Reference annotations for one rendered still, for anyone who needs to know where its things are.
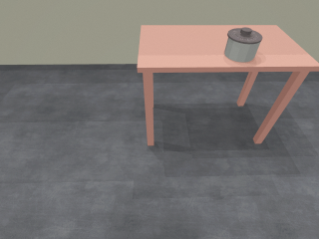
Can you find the lid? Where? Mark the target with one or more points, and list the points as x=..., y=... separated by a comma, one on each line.
x=236, y=36

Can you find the knob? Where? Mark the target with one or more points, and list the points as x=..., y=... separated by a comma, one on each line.
x=245, y=31

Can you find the pot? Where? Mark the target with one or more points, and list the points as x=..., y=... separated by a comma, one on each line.
x=239, y=52

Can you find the table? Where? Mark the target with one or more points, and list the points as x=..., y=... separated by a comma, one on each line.
x=201, y=49

